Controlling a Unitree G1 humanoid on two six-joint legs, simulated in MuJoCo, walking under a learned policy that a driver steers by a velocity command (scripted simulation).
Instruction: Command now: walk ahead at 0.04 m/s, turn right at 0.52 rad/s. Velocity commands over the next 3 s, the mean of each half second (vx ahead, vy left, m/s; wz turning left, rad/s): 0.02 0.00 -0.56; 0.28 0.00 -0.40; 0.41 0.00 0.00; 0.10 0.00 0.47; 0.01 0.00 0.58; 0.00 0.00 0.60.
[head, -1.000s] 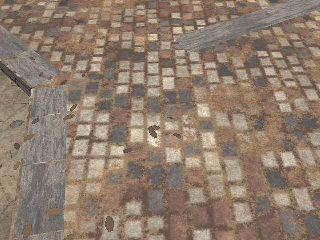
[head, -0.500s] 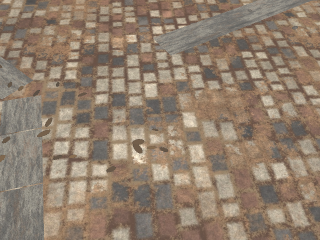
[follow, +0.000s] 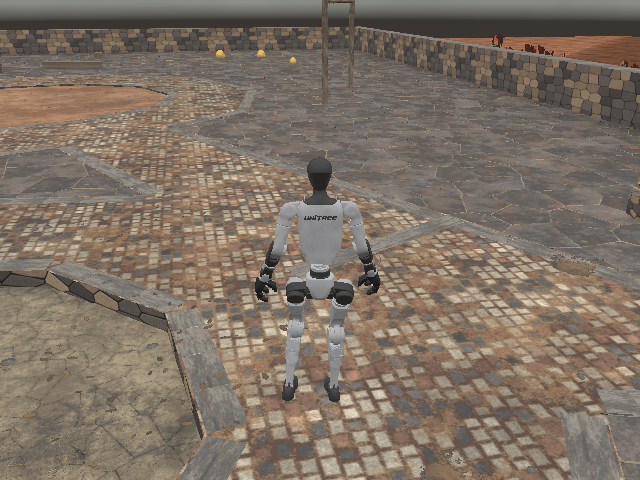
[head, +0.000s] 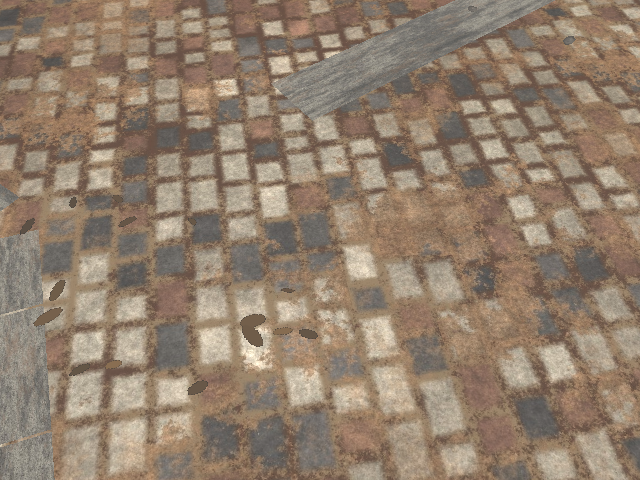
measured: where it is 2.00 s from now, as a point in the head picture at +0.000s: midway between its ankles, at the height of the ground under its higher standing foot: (462, 473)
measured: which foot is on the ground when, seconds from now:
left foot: up 0.00-0.08, down 0.10-0.56, up 0.58-1.00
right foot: down 0.00-0.10, up 0.12-0.54, down 0.56-1.00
